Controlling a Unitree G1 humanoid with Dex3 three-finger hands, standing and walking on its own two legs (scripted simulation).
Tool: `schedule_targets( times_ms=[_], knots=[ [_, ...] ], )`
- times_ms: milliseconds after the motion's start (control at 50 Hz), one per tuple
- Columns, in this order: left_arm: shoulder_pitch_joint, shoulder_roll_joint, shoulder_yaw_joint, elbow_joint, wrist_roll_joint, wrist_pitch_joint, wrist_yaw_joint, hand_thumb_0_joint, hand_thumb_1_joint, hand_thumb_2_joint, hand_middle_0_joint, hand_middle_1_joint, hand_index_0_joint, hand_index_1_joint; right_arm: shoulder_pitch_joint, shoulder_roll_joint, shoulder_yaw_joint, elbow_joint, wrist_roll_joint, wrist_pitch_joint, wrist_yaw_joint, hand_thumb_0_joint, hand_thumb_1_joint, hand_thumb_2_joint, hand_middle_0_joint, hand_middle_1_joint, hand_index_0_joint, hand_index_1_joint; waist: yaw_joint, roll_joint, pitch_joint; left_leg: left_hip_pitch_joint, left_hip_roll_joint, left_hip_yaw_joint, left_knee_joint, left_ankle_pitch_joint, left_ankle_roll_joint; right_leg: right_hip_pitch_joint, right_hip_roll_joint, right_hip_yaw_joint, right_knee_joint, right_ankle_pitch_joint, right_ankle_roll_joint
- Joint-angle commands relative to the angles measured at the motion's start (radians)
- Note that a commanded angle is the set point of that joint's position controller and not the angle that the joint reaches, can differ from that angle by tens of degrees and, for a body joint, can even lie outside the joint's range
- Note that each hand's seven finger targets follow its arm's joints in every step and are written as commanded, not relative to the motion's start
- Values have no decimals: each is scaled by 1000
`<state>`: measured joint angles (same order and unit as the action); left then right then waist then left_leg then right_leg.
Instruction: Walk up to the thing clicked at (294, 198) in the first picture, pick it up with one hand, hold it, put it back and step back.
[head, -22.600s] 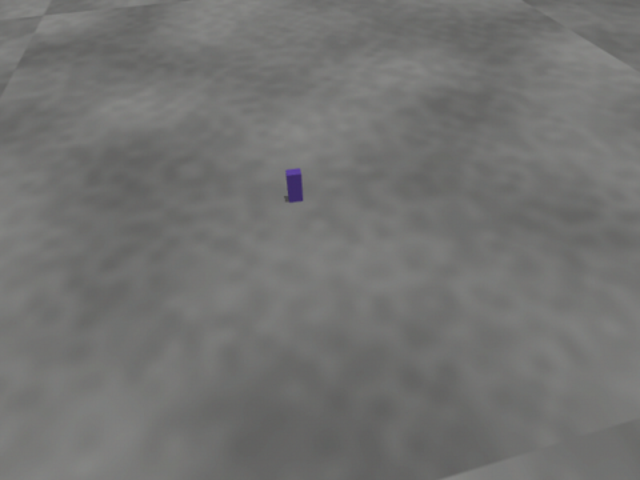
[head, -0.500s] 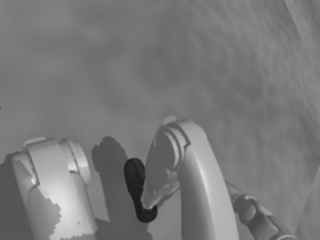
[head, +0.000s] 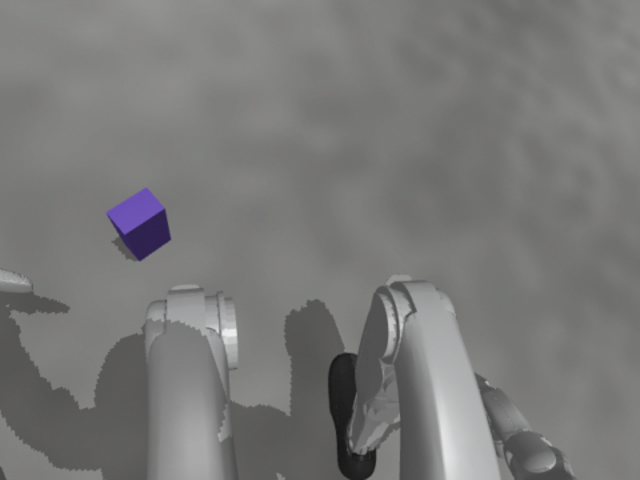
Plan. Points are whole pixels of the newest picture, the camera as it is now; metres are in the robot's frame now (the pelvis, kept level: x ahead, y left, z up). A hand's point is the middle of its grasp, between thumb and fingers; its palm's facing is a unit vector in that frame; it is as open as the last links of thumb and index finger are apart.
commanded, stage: home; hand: left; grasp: from the side
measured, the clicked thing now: (142, 227) +0.44 +0.24 -0.26
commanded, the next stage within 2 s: none
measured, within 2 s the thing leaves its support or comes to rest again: neither
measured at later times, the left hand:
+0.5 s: hand out of the picture +0.27 +0.30 +0.10, palm faces +0.25 -0.86 -0.45, open 17.3 cm
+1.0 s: hand out of the picture +0.25 +0.21 +0.31, palm faces +0.24 -0.92 -0.32, open 17.5 cm
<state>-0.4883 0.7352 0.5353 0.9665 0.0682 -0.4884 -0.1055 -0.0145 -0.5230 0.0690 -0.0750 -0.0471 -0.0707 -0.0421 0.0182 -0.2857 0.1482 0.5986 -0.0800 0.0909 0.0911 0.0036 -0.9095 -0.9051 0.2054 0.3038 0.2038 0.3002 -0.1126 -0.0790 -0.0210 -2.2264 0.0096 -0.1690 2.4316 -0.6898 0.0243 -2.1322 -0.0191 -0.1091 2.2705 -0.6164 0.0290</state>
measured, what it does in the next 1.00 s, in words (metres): rises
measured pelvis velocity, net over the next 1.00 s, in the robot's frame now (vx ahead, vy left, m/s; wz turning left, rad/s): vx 0.10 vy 0.00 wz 0.15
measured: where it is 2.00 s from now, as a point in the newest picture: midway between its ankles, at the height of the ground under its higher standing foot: (280, 456)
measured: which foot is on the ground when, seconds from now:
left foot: down 0.00-1.00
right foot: down 0.00-1.00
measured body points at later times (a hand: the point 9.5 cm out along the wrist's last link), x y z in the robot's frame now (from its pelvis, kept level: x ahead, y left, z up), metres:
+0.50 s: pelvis +0.03 -0.02 +0.20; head +0.19 +0.02 +0.62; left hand +0.26 +0.34 +0.13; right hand +0.26 -0.24 +0.09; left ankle +0.08 +0.12 -0.30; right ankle +0.13 -0.14 -0.30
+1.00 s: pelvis +0.10 +0.00 +0.37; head +0.13 +0.01 +0.82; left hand +0.24 +0.26 +0.33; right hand +0.28 -0.22 +0.29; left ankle +0.08 +0.12 -0.30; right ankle +0.13 -0.14 -0.30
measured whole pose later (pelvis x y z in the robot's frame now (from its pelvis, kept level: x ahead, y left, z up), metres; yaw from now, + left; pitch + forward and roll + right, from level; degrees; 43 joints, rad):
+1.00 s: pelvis +0.10 +0.00 +0.37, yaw +8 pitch +12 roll -3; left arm 0.42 0.23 -0.01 0.03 -0.02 0.27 0.19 -0.01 -0.56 0.04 -0.06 -0.05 -0.06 -0.05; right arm 0.29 -0.20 0.03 0.48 0.04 -0.04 -0.19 0.01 -0.90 -0.90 0.20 0.30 0.20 0.30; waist -0.04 0.04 -0.17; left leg -0.76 0.04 -0.03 1.07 -0.53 -0.01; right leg -0.73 -0.02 -0.05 1.00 -0.48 0.02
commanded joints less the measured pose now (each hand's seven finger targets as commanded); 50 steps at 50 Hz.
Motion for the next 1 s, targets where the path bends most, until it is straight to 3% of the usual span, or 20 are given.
schedule_targets(
  times_ms=[0, 60, 100, 140, 280, 300, 360, 400, 440, 540, 600, 640, 680, 720, 760, 800, 840, 880, 920, 980],
  knots=[
    [-32, 210, 24, -294, -8, 69, 49, 0, -522, 75, -59, -64, -58, -64, 118, -260, -174, -67, 49, 8, -30, 0, -896, -902, 201, 301, 201, 301, 56, 417, -677, 577, 13, 52, -481, 99, -24, 198, 35, -33, -209, 81, -77],
    [48, 93, -50, -379, -15, 157, 65, 0, -517, 81, -64, -69, -63, -70, 120, -246, -206, -93, 77, 12, -39, 0, -896, -902, 201, 301, 201, 301, 45, 331, -652, 587, 11, 45, -551, 35, -13, 223, 32, -21, -286, 36, -72],
    [78, 73, -81, -492, -20, 213, 82, 0, -534, 69, -60, -63, -59, -64, 136, -237, -225, -108, 94, 14, -50, 0, -896, -902, 201, 301, 201, 301, 40, 269, -692, 607, 6, 52, -585, 8, -4, 290, 33, -8, -361, 13, -66],
    [144, 89, -79, -586, -26, 258, 103, 0, -527, 72, -58, -62, -57, -62, 125, -218, -225, -137, 105, 15, -60, 0, -895, -902, 201, 301, 201, 301, 69, 213, -725, 604, -1, 81, -621, -5, 5, 406, 34, 15, -436, -7, -60],
    [323, 25, -103, -744, -38, 391, 172, 0, -545, 60, -53, -56, -52, -57, 128, -168, -230, -186, 132, -2, -126, 0, -896, -902, 201, 301, 201, 301, 82, 187, -715, 768, 0, 120, -787, 33, 9, 655, 25, 65, -635, 15, -55],
    [317, 47, -85, -802, -42, 401, 184, 0, -541, 62, -53, -57, -52, -58, 135, -156, -229, -185, 133, -5, -136, 0, -896, -902, 201, 301, 201, 301, 95, 183, -734, 788, -3, 133, -802, 61, 10, 714, 24, 74, -666, 33, -53],
    [398, -34, -137, -802, -50, 443, 206, 0, -533, 66, -53, -57, -52, -58, 132, -127, -222, -190, 131, -26, -160, 0, -895, -902, 201, 301, 201, 301, 83, 157, -689, 843, -6, 156, -859, 109, 12, 834, 21, 96, -765, 66, -48],
    [477, -140, -203, -706, -54, 480, 213, 0, -532, 67, -53, -57, -52, -58, 128, -115, -215, -191, 133, -44, -175, 0, -895, -902, 201, 301, 201, 301, 66, 125, -605, 889, -5, 156, -913, 133, 12, 862, 22, 88, -824, 92, -49],
    [433, -104, -194, -795, -55, 494, 227, 0, -500, 86, -56, -62, -55, -63, 151, -113, -215, -188, 132, -58, -189, 0, -895, -902, 201, 301, 201, 301, 74, 152, -619, 967, -3, 158, -961, 172, 9, 930, 19, 93, -873, 129, -49],
    [572, -240, -298, -738, -62, 561, 252, 0, -550, 56, -51, -54, -50, -54, 166, -91, -200, -193, 132, -98, -213, 0, -896, -902, 201, 301, 201, 301, 66, 133, -526, 1128, -4, 156, -1103, 245, 2, 1066, 17, 84, -1012, 204, -50],
    [555, -222, -306, -819, -63, 588, 274, 0, -532, 66, -53, -57, -52, -57, 183, -87, -193, -195, 130, -112, -227, 0, -896, -902, 201, 301, 201, 301, 72, 159, -522, 1244, 2, 148, -1187, 310, -6, 1153, 17, 73, -1077, 255, -51],
    [625, -274, -346, -812, -65, 613, 282, 0, -560, 50, -49, -52, -48, -52, 189, -75, -187, -199, 128, -124, -234, 0, -896, -902, 201, 301, 201, 301, 76, 165, -480, 1304, 5, 148, -1244, 332, -10, 1203, 18, 70, -1125, 273, -51],
    [617, -264, -353, -893, -69, 627, 294, 0, -569, 45, -48, -51, -48, -51, 198, -72, -184, -204, 127, -131, -245, 0, -896, -902, 201, 301, 201, 301, 82, 175, -461, 1367, 5, 146, -1304, 334, -14, 1257, 19, 66, -1180, 274, -49],
    [710, -322, -401, -877, -70, 657, 298, 0, -611, 16, -43, -42, -42, -42, 205, -64, -179, -216, 127, -139, -255, 0, -896, -902, 201, 301, 201, 301, 77, 162, -427, 1423, 4, 154, -1350, 375, -15, 1325, 21, 66, -1236, 313, -46],
    [710, -310, -399, -953, -73, 670, 309, 0, -565, 47, -49, -51, -48, -52, 211, -58, -176, -223, 125, -144, -264, 0, -896, -902, 201, 301, 201, 301, 79, 166, -388, 1461, 1, 157, -1404, 364, -14, 1380, 22, 60, -1290, 310, -43],
    [787, -361, -444, -959, -73, 695, 310, 0, -575, 41, -47, -49, -46, -50, 213, -50, -173, -229, 120, -154, -273, 0, -896, -902, 201, 301, 201, 301, 76, 172, -351, 1509, 5, 154, -1455, 388, -19, 1419, 28, 51, -1326, 328, -44],
    [783, -342, -438, -1062, -77, 701, 316, 0, -541, 61, -51, -55, -50, -56, 224, -45, -173, -239, 121, -161, -281, 0, -896, -902, 201, 301, 201, 301, 83, 171, -328, 1549, 5, 151, -1499, 386, -20, 1462, 31, 46, -1362, 329, -43],
    [871, -399, -486, -1061, -79, 720, 313, 0, -567, 46, -48, -51, -47, -51, 215, -36, -166, -255, 116, -172, -287, 0, -896, -902, 201, 301, 201, 301, 80, 162, -290, 1572, 5, 150, -1529, 396, -21, 1490, 35, 37, -1391, 338, -42],
    [876, -381, -477, -1145, -81, 723, 313, 0, -586, 35, -46, -47, -45, -48, 217, -35, -166, -260, 115, -182, -292, 0, -896, -902, 201, 301, 201, 301, 84, 140, -265, 1593, 6, 148, -1550, 405, -19, 1520, 37, 33, -1416, 344, -40],
    [964, -436, -510, -1123, -82, 735, 303, 0, -576, 40, -47, -49, -46, -49, 210, -29, -163, -274, 109, -196, -292, 0, -896, -902, 201, 301, 201, 301, 81, 105, -199, 1602, 6, 144, -1583, 409, -19, 1539, 42, 24, -1446, 344, -38]
  ],
)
